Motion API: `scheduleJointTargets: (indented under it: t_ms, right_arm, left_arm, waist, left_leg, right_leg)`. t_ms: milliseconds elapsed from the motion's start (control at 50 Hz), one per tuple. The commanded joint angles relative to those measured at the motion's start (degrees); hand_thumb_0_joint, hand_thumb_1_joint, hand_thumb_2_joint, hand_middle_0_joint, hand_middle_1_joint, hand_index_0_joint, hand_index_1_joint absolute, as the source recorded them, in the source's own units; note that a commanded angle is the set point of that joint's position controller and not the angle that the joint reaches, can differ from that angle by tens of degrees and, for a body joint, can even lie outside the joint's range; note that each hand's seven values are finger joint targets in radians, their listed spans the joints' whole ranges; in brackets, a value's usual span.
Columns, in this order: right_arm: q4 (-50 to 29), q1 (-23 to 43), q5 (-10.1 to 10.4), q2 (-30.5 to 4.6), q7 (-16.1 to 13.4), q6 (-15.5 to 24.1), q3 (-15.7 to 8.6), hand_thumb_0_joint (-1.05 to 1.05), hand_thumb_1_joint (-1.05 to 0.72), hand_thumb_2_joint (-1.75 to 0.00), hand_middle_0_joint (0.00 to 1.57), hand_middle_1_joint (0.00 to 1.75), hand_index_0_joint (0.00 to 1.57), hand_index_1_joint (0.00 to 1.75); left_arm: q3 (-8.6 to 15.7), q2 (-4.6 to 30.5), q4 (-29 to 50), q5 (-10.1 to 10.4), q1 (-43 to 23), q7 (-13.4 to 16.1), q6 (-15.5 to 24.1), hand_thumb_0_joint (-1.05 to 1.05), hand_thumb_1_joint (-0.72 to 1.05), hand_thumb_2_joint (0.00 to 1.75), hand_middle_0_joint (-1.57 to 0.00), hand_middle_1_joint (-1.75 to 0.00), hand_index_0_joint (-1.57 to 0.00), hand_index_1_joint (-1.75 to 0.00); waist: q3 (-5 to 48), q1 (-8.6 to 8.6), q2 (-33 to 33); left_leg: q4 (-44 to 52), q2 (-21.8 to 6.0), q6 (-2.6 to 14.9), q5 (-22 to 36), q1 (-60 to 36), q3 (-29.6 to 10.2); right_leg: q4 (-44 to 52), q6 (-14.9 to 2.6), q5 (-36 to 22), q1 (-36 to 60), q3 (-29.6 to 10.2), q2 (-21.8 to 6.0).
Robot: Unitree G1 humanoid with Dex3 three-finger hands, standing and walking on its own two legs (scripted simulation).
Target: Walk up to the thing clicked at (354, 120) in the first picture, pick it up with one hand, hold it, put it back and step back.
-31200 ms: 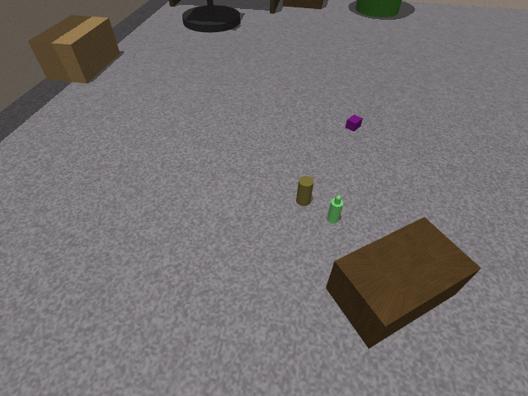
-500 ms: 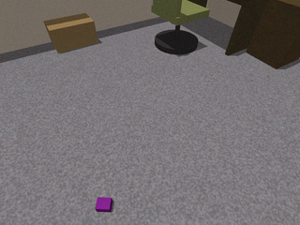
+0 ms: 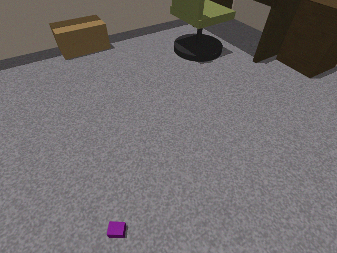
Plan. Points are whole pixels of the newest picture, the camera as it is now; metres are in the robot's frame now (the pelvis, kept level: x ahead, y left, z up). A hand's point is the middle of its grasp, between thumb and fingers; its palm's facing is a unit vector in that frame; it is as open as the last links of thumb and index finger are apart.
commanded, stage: stand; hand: left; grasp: from above
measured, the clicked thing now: (116, 229) +0.40 +0.28 -0.75
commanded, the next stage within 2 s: rise first in 0.50 s
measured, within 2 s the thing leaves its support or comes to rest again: neither
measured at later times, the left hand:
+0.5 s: hand out of the picture +0.07 +0.25 -0.15, palm faces -0.03 -0.94 -0.35, open 7.3 cm
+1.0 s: hand out of the picture +0.13 +0.26 -0.18, palm faces -0.07 -0.92 -0.39, open 11.4 cm
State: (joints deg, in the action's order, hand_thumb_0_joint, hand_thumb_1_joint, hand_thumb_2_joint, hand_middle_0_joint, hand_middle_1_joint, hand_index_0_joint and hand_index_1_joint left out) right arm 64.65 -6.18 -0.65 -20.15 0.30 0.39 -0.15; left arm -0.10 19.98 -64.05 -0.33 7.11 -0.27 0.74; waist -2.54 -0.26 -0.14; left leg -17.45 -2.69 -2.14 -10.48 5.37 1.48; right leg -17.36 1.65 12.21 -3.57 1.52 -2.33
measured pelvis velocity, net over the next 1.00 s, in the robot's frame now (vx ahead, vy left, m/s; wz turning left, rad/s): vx -0.02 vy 0.01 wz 0.00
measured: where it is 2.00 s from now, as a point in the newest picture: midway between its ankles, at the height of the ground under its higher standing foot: outside the picture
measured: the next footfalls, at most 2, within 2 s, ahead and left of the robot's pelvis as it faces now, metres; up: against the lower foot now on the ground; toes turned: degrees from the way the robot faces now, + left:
none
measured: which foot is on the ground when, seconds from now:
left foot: down 0.00-1.00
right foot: down 0.00-1.00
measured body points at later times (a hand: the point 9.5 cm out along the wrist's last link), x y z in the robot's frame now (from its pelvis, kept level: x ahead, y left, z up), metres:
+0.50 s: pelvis +0.00 +0.00 +0.00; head +0.00 +0.00 +0.45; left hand +0.07 +0.30 -0.13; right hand +0.07 -0.30 -0.14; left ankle -0.01 +0.14 -0.75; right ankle -0.03 -0.13 -0.75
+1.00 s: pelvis -0.02 +0.01 -0.03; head +0.04 +0.01 +0.41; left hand +0.13 +0.30 -0.15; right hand +0.08 -0.26 -0.15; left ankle -0.01 +0.14 -0.75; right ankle -0.03 -0.13 -0.75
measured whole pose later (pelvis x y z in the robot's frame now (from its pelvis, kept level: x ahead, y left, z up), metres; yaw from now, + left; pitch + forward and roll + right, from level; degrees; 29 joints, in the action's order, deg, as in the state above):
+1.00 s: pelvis -0.02 +0.01 -0.03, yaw +0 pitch +9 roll +0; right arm 40.1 -14.6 1.4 -13.8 -0.2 2.2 -1.9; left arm 8.8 18.5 -51.6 -9.3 1.6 -0.9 -5.2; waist 1.7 -2.2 -0.1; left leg -41.1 -3.1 -1.6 -19.1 30.9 0.8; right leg -40.4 1.8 20.5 -28.8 0.9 -2.4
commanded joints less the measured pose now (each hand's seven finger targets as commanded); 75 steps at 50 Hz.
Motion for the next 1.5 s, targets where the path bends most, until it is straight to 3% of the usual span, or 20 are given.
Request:
scheduleJointTargets:
  t_ms: [0, 400, 580, 600, 620, 640, 700, 760, 820, 920, 940, 980, 1020, 1040, 1060, 1160, 1220, 1260, 1360, 1480]
  right_arm:
    - [-3.21, 2.01, 0.12, -12.2, -0.75, 0.96, -2.31, 0.0, -0.9, -0.9, 0.2, 0.3, 0.2, 0.3]
    - [-3.27, 1.73, 0.05, -12.14, -0.83, 1.34, -2.19, 0.0, -0.9, -0.9, 0.2, 0.3, 0.2, 0.3]
    - [-3.1, 1.42, 0.07, -12.15, -0.67, 1.1, -2.28, 0.0, -0.92, -0.91, 0.2, 0.3, 0.2, 0.3]
    - [-19.31, 0.51, 3.94, -2.6, -1.79, 3.74, -0.13, 0.0, -0.97, -0.92, 0.2, 0.3, 0.2, 0.3]
    - [-16.36, -2.38, 4.06, -4.44, -2.35, 3.56, -0.36, 0.0, -0.89, -0.9, 0.2, 0.3, 0.2, 0.3]
    - [-16.35, -4.75, 4.17, -6.38, -2.98, 2.9, -1.66, 0.0, -0.88, -0.9, 0.2, 0.3, 0.2, 0.3]
    - [-20.02, -6.19, 2.6, -6.03, -3.05, 3.08, -3.83, 0.0, -0.9, -0.9, 0.2, 0.3, 0.2, 0.3]
    - [-23.92, -8.4, 1.8, -5.25, -2.18, 3.22, -5.16, 0.0, -0.89, -0.89, 0.2, 0.3, 0.2, 0.3]
    - [-27.38, -7.69, 2.24, -4.58, -1.88, 3.32, -5.37, 0.0, -0.89, -0.89, 0.2, 0.3, 0.2, 0.3]
    - [-31.78, -5.76, 2.29, -3.55, -1.15, 3.9, -5.12, 0.0, -0.91, -0.9, 0.2, 0.3, 0.2, 0.3]
    - [-32.25, -6.39, 2.18, -3.44, -1.05, 4.24, -5.29, 0.0, -0.91, -0.9, 0.2, 0.3, 0.2, 0.3]
    - [-31.95, -7.87, 1.97, -3.09, -1.12, 4.85, -5.53, 0.0, -0.91, -0.9, 0.2, 0.3, 0.2, 0.3]
    - [-34.13, -7.27, 1.79, -2.7, -1.15, 5.79, -5.7, 0.0, -0.9, -0.9, 0.2, 0.3, 0.2, 0.3]
    - [-33.47, -7.67, 1.75, -2.65, -1.22, 6.04, -5.64, 0.0, -0.9, -0.9, 0.2, 0.3, 0.2, 0.3]
    - [-35.47, -6.84, 1.79, -2.66, -1.38, 6.53, -5.85, 0.0, -0.91, -0.9, 0.2, 0.3, 0.2, 0.3]
    - [-36.47, -7.2, 1.43, -2.41, -1.75, 7.53, -6.11, 0.0, -0.89, -0.9, 0.2, 0.3, 0.2, 0.3]
    - [-36.28, -7.19, 1.29, -2.02, -1.82, 8.1, -5.55, 0.0, -0.9, -0.9, 0.2, 0.3, 0.2, 0.3]
    - [-37.03, -7.13, 1.11, -1.99, -1.92, 8.62, -5.9, 0.0, -0.9, -0.9, 0.2, 0.3, 0.2, 0.3]
    - [-38.3, -6.34, 0.95, -1.72, -1.51, 9.79, -5.61, 0.0, -0.91, -0.9, 0.2, 0.3, 0.2, 0.3]
    - [-39.82, -4.13, 0.82, -1.63, -1.13, 10.88, -5.32, 0.0, -0.93, -0.91, 0.2, 0.3, 0.2, 0.3]
  left_arm:
    - [2.49, 12.47, 3.09, -0.29, -1.65, 0.99, 0.86, 0.0, 0.9, 0.9, -0.2, -0.3, -0.2, -0.3]
    - [2.62, 12.6, 3.43, -0.22, -1.65, 0.91, 0.77, 0.0, 0.9, 0.9, -0.2, -0.3, -0.2, -0.3]
    - [2.53, 12.53, 3.29, -0.25, -1.4, 0.94, 0.85, 0.0, 0.85, 0.87, -0.19, -0.38, -0.21, -0.37]
    - [2.8, 2.68, 23.39, 2.42, -21.5, 1.68, 6.05, 0.0, 0.77, 0.91, -0.27, -0.42, -0.27, -0.45]
    - [3.7, 5.62, 19.09, 2.16, -27.37, 1.87, 5.33, 0.0, 0.69, 0.9, -0.29, -0.49, -0.25, -0.53]
    - [7.81, 12.2, 9.82, 0.66, -16.66, 2.07, 3.27, 0.0, 0.61, 0.86, -0.27, -0.57, -0.25, -0.61]
    - [10.43, 14.35, 5.78, -3.67, -17.22, -0.26, 2.31, 0.0, 0.37, 0.82, -0.26, -0.76, -0.27, -0.75]
    - [12.52, 12.84, 6.04, -7.12, -6.66, -1.17, 0.72, 0.0, 0.13, 0.8, -0.23, -0.88, -0.26, -0.85]
    - [11.24, 9.75, 10.9, -7.86, -5.73, -0.48, -2.06, 0.0, -0.11, 0.81, -0.24, -0.9, -0.26, -0.88]
    - [12.09, 10.44, 17.22, -9.51, -6.03, 0.54, -5.97, 0.0, -0.42, 0.86, -0.23, -0.93, -0.23, -0.94]
    - [11.57, 9.57, 18.33, -9.8, -6.38, 0.5, -6.14, 0.0, -0.43, 0.86, -0.24, -0.93, -0.23, -0.94]
    - [12.79, 10.07, 20.08, -10.39, -4.41, 0.7, -6.26, 0.0, -0.46, 0.88, -0.22, -0.96, -0.22, -0.97]
    - [12.92, 10.44, 28.12, -11.1, -6.45, 0.71, -5.43, 0.0, -0.47, 0.9, -0.21, -0.95, -0.2, -0.96]
    - [12.85, 9.78, 24.48, -11.45, -2.74, 0.67, -6.03, 0.0, -0.48, 0.91, -0.21, -0.96, -0.19, -0.97]
    - [12.23, 9.52, 31.14, -11.63, -4.49, 0.53, -5.81, 0.0, -0.5, 0.92, -0.21, -0.96, -0.19, -0.98]
    - [12.47, 9.88, 37.71, -13.23, -0.1, 0.64, -7.61, 0.0, -0.51, 0.94, -0.19, -0.94, -0.17, -0.96]
    - [12.32, 8.56, 35.71, -13.83, 5.92, 0.52, -9.23, 0.0, -0.5, 0.92, -0.2, -0.93, -0.18, -0.95]
    - [12.39, 9.7, 42.43, -14.38, 4.44, 0.8, -9.34, 0.0, -0.49, 0.92, -0.21, -0.91, -0.18, -0.94]
    - [12.11, 8.51, 43.25, -15.56, 9.23, 1.03, -10.08, 0.0, -0.47, 0.89, -0.21, -0.92, -0.2, -0.94]
    - [12.96, 10.61, 45.2, -17.92, 5.65, 1.23, -8.94, 0.0, -0.46, 0.86, -0.25, -0.88, -0.24, -0.9]
  waist:
    - [3.7, 0.13, 0.3]
    - [4.32, 0.39, 0.34]
    - [3.16, 0.12, 0.45]
    - [-1.21, -6.22, -0.93]
    - [1.17, -4.5, 0.68]
    - [0.53, -2.6, 1.21]
    - [8.0, -1.46, 3.63]
    - [15.7, 2.0, -1.99]
    - [14.42, 0.94, -3.03]
    - [13.46, 0.55, -0.77]
    - [14.01, -0.55, -0.59]
    - [15.04, -0.25, -0.31]
    - [18.73, -0.22, -2.58]
    - [16.69, -0.88, -1.8]
    - [18.9, -0.61, -2.5]
    - [21.14, -0.76, -3.44]
    - [19.32, -1.16, -2.92]
    - [21.94, -1.06, -4.77]
    - [23.58, -1.22, -3.73]
    - [25.0, -1.95, -3.29]
  left_leg:
    - [1.15, -5.56, 2.71, 11.56, -1.82, -3.78]
    - [1.21, -5.88, 2.79, 14.33, -2.41, -3.81]
    - [1.76, -5.44, 2.67, 10.17, -1.04, -3.88]
    - [-2.39, 2.88, 2.56, 1.91, 6.24, 2.58]
    - [-2.95, 2.86, 2.74, 0.56, 5.6, 2.2]
    - [-3.64, 2.67, 2.64, 0.24, 7.21, 2.15]
    - [-10.03, 3.01, 3.02, 2.87, 10.31, 1.54]
    - [-14.4, 3.7, 1.95, 7.42, 12.32, 1.35]
    - [-14.52, 3.35, 1.6, 6.58, 13.92, 0.9]
    - [-19.98, 2.96, 1.93, 2.17, 20.66, 0.48]
    - [-21.84, 2.84, 2.09, 0.99, 21.75, 0.58]
    - [-24.95, 2.74, 2.16, -0.26, 24.36, 0.48]
    - [-27.87, 2.49, 2.03, 0.29, 25.1, 0.07]
    - [-28.83, 2.3, 2.08, -1.18, 27.21, -0.24]
    - [-29.47, 2.15, 2.03, -1.11, 27.03, -0.39]
    - [-33.06, 1.34, 1.87, -0.99, 29.58, -1.44]
    - [-34.98, 1.03, 1.97, -2.44, 33.01, -1.87]
    - [-36.53, 0.88, 1.89, -1.58, 32.73, -2.06]
    - [-41.09, 0.83, 2.13, 1.46, 36.01, -2.45]
    - [-48.0, 1.18, 2.58, -1.81, 43.36, -2.47]
  right_leg:
    - [2.59, -2.33, -11.61, -1.41, -3.8, -5.93]
    - [1.5, -2.52, -13.7, -1.34, -4.05, -5.99]
    - [2.75, -2.39, -10.25, -1.88, -3.99, -5.77]
    - [-1.18, -1.69, -6.69, -14.34, -0.28, 1.61]
    - [-1.49, -1.65, -4.66, -11.35, 0.31, 1.53]
    - [-1.84, -2.0, -2.89, -11.27, 0.94, 2.05]
    - [-7.7, -2.01, -5.32, -13.42, 0.5, 1.79]
    - [-13.33, -2.75, -7.93, -13.14, 0.6, 2.0]
    - [-14.13, -2.78, -6.3, -15.85, 1.03, 2.53]
    - [-18.55, -2.53, -1.27, -21.97, 1.29, 2.59]
    - [-20.16, -2.35, -0.39, -23.83, 1.16, 2.56]
    - [-23.17, -2.21, 0.65, -26.55, 0.87, 2.36]
    - [-26.63, -2.27, 0.18, -28.77, 0.68, 2.16]
    - [-27.68, -2.2, 1.64, -30.83, 0.82, 2.31]
    - [-28.52, -2.27, 1.6, -31.47, 0.76, 2.27]
    - [-32.84, -2.23, 2.06, -35.02, 1.1, 2.52]
    - [-34.87, -2.19, 3.53, -37.61, 1.17, 2.56]
    - [-36.44, -2.26, 2.98, -39.07, 1.04, 2.45]
    - [-40.67, -2.36, 1.47, -42.21, 1.29, 2.54]
    - [-46.22, -2.29, 3.0, -48.64, 1.01, 2.63]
